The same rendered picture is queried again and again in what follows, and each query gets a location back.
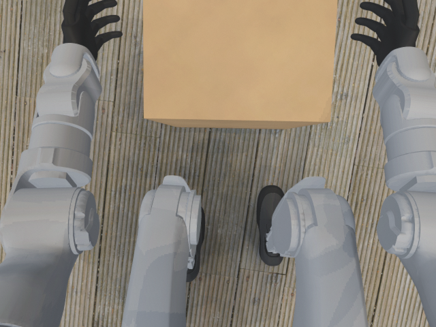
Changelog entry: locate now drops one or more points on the robot right upper arm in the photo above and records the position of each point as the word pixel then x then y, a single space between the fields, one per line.
pixel 407 228

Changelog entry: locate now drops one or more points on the carton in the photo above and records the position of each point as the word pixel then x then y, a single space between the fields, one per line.
pixel 242 64

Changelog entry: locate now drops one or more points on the robot left forearm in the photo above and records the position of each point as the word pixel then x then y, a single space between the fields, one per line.
pixel 62 129

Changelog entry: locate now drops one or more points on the right robot foot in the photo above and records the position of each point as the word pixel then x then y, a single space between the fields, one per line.
pixel 268 199

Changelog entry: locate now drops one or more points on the left robot hand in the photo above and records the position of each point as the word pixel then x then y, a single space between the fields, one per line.
pixel 77 26

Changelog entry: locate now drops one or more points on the robot right forearm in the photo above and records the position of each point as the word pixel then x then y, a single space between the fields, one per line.
pixel 406 94

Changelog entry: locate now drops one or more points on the robot left upper arm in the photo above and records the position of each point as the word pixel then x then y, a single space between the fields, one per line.
pixel 44 231

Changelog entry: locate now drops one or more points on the right robot hand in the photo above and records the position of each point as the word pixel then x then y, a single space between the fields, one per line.
pixel 401 28

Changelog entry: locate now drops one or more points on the robot left thigh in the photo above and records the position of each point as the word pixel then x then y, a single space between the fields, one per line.
pixel 157 284

